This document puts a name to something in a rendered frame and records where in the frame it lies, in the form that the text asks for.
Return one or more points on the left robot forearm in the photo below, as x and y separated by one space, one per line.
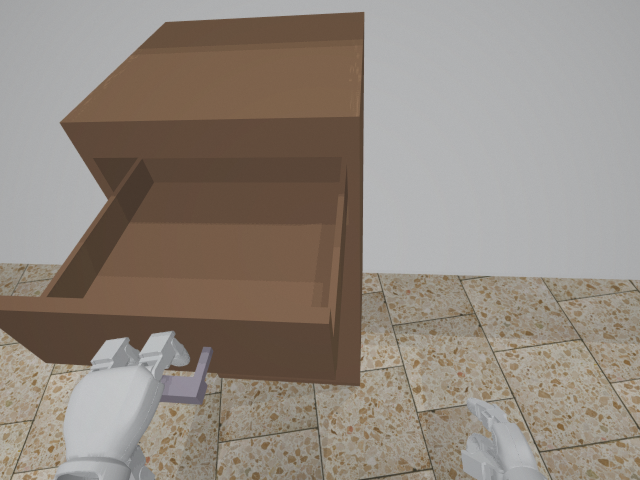
93 468

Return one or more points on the handle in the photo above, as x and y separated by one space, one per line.
188 390

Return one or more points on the drawer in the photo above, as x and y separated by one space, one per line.
241 254

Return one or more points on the left robot hand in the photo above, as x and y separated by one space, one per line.
112 406

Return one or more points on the right robot hand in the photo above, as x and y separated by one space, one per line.
486 459

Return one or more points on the cabinet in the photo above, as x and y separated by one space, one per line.
242 87

